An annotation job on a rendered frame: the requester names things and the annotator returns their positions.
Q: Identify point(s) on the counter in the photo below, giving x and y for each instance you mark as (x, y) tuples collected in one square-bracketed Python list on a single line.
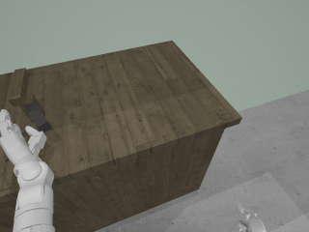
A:
[(131, 130)]

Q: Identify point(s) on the tap lever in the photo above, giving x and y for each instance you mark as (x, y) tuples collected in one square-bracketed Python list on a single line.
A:
[(37, 117)]

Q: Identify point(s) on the robot right hand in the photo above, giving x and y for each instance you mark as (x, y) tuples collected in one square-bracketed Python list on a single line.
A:
[(253, 224)]

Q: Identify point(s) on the left robot forearm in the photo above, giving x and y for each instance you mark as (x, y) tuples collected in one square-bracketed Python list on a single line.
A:
[(35, 200)]

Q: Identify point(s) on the robot left hand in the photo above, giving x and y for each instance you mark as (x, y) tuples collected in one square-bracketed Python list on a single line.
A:
[(14, 144)]

